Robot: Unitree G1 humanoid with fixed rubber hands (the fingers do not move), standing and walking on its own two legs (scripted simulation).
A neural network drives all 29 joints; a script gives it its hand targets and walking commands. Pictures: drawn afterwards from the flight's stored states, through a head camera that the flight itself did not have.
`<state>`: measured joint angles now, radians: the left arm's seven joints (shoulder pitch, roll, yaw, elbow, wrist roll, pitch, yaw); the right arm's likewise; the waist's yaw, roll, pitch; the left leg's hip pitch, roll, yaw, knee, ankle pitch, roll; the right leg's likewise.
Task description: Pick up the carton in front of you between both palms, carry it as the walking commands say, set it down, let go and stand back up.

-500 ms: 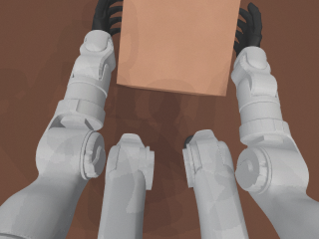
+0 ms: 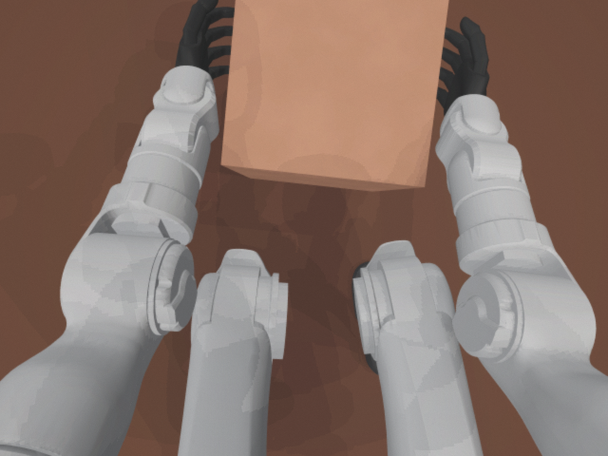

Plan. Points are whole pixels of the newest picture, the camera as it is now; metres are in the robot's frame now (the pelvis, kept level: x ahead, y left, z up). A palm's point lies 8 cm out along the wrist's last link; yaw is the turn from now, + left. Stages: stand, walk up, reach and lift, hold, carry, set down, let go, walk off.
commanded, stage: set down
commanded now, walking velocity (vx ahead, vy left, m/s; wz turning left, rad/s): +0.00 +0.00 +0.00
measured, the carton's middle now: (324, 107) +0.50 -0.02 -0.24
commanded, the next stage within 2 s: let go in 1.96 s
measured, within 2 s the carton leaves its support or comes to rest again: rests again in 0.04 s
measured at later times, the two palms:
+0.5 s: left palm (194, 70) +0.53 +0.13 -0.17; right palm (464, 94) +0.49 -0.18 -0.16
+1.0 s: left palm (163, 65) +0.53 +0.17 -0.17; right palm (495, 96) +0.49 -0.22 -0.17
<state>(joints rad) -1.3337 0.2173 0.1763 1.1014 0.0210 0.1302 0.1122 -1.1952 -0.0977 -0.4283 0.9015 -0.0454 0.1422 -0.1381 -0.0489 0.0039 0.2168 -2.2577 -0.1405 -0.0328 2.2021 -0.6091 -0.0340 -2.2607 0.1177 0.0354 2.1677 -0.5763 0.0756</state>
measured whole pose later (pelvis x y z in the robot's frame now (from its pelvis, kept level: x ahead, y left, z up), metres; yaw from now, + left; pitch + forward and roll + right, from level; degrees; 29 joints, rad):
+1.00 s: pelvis -0.01 +0.00 -0.01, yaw -1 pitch +36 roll -2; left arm -1.31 0.41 0.00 1.02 -0.22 0.04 0.08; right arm -1.21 -0.30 -0.16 0.97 0.26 0.01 -0.12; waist -0.05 -0.01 0.32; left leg -2.26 -0.05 -0.01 2.25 -0.60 0.00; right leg -2.27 0.04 -0.02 2.21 -0.56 0.02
